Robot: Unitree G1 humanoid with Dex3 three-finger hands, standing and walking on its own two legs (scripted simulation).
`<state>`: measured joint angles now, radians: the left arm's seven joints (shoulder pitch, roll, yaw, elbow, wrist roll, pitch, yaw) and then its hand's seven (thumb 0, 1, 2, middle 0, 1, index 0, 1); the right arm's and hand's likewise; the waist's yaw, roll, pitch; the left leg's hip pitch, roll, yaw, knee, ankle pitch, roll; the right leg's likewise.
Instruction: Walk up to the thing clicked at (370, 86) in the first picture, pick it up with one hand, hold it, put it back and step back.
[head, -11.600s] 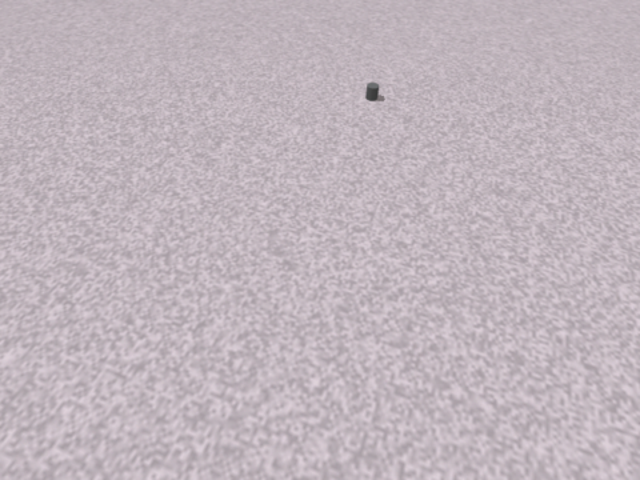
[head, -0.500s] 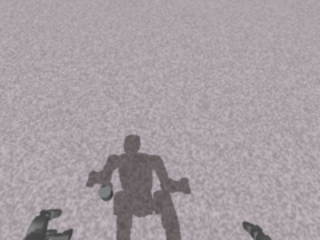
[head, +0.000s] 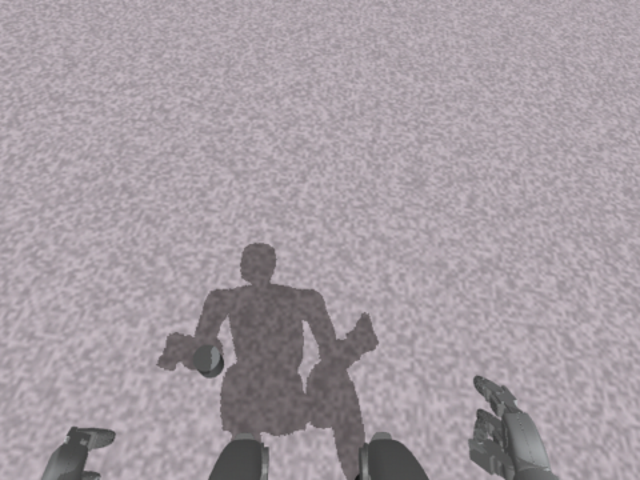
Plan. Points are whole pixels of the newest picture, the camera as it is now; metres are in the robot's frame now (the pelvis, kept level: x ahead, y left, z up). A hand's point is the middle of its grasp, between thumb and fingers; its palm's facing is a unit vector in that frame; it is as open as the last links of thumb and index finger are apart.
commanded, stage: rise first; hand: left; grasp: from above
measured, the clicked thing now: (209, 361) +0.42 +0.26 -0.65
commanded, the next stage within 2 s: approach in 2.00 s
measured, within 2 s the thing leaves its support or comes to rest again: neither
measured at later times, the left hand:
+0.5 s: hand (129, 453) +0.18 +0.29 -0.27, palm faces -0.35 -0.67 -0.66, open 14.0 cm
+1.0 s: hand (150, 395) +0.29 +0.32 -0.42, palm faces -0.47 -0.26 -0.84, open 14.0 cm
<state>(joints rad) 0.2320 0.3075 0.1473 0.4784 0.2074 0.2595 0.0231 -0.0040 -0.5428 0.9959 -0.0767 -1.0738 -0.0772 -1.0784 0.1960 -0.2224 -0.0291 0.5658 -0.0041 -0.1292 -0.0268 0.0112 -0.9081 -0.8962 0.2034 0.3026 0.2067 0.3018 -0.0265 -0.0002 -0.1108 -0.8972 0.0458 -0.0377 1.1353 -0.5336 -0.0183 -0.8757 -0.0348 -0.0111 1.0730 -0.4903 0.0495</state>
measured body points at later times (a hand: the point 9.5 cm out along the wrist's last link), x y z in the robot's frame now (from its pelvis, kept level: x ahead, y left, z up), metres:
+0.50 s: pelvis -0.03 -0.01 -0.12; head +0.13 +0.01 +0.30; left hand +0.20 +0.32 -0.23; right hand +0.17 -0.27 -0.22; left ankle +0.01 +0.12 -0.66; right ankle +0.01 -0.15 -0.66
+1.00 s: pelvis -0.09 +0.00 -0.28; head +0.13 +0.02 +0.11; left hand +0.32 +0.33 -0.37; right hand +0.02 -0.29 -0.41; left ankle +0.00 +0.12 -0.66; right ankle +0.01 -0.15 -0.66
